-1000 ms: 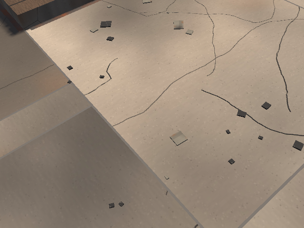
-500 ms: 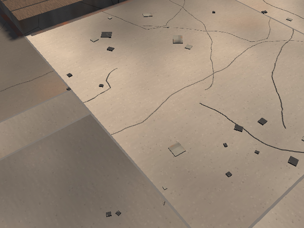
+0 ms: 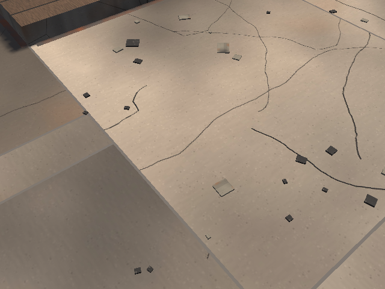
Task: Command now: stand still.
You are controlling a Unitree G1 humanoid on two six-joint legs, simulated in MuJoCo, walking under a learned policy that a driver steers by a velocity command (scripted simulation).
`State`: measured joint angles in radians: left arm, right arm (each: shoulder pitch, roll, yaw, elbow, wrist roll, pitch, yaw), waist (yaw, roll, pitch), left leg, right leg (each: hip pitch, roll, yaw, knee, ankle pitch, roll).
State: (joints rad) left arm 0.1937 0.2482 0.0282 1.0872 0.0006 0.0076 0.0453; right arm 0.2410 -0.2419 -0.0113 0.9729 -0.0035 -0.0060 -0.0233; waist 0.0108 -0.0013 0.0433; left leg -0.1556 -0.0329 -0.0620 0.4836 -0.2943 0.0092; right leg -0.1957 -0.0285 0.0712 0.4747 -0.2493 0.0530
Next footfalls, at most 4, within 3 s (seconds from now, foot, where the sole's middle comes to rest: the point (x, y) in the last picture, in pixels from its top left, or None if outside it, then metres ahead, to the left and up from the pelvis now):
0.94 left None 0.41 0.10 -0.77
1.48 right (240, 234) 0.72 -0.14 -0.77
2.02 left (180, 168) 1.03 0.09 -0.77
2.58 right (232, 120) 1.33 -0.15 -0.77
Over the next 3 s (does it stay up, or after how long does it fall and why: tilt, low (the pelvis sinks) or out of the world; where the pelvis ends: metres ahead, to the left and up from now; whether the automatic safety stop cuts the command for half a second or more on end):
stays up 1.41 -0.08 0.00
